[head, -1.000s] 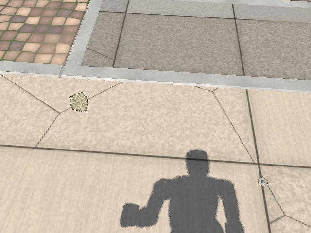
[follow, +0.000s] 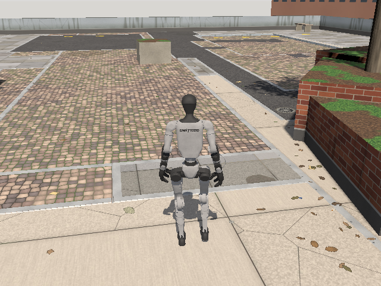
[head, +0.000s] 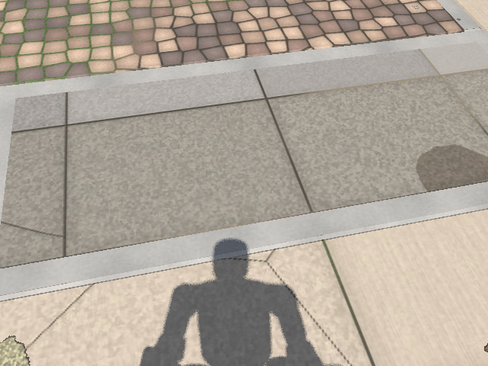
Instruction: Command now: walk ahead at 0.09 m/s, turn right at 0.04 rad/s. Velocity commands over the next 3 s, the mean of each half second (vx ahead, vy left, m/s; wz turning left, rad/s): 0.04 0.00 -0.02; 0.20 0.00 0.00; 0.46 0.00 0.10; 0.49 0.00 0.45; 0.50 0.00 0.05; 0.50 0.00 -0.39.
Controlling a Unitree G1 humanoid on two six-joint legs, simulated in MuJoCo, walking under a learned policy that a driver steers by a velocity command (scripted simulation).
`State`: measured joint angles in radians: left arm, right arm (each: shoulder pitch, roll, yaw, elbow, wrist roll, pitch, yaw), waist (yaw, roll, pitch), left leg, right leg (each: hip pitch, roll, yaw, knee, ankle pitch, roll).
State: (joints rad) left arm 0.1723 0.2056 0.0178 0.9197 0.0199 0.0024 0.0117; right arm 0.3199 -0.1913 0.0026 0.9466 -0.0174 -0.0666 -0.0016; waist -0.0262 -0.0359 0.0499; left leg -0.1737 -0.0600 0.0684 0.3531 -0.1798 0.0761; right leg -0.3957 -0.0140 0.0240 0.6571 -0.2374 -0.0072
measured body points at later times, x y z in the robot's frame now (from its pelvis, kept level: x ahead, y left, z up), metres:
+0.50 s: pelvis +0.03 -0.03 +0.00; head +0.04 -0.03 +0.45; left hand +0.05 +0.21 -0.16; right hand +0.02 -0.26 -0.16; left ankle +0.01 +0.08 -0.74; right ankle +0.05 -0.12 -0.74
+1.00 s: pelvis +0.10 +0.00 +0.00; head +0.10 +0.01 +0.45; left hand +0.09 +0.24 -0.16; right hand +0.04 -0.23 -0.15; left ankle +0.02 +0.07 -0.74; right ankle +0.06 -0.11 -0.71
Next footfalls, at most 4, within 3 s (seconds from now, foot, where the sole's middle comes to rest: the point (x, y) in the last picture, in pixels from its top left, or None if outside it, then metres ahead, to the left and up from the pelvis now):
0.06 right None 0.09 -0.12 -0.78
1.30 right None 0.41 -0.10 -0.78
1.86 left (207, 300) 0.67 0.10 -0.78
2.40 right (214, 201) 1.03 0.08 -0.78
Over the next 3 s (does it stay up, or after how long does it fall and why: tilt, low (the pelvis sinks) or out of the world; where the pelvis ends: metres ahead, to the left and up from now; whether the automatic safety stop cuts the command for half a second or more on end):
stays up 1.16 0.21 -0.02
